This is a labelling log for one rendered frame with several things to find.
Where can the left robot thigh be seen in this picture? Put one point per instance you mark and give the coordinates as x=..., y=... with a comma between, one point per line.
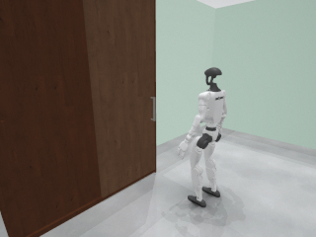
x=196, y=151

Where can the robot right shin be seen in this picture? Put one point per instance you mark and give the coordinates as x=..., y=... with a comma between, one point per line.
x=211, y=175

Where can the handle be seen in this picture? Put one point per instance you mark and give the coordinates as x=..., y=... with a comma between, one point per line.
x=7, y=141
x=154, y=108

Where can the wardrobe door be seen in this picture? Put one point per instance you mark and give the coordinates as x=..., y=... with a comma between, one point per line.
x=46, y=103
x=121, y=55

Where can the right robot upper arm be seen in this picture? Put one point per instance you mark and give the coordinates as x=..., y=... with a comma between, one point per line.
x=224, y=108

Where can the robot left hand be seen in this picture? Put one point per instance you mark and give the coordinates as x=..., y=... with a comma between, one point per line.
x=185, y=147

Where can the left robot upper arm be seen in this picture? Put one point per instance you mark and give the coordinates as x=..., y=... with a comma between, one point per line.
x=203, y=98

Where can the robot left forearm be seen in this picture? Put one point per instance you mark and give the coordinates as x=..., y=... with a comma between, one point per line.
x=193, y=132

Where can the robot right forearm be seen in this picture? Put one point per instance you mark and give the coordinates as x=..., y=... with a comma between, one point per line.
x=220, y=124

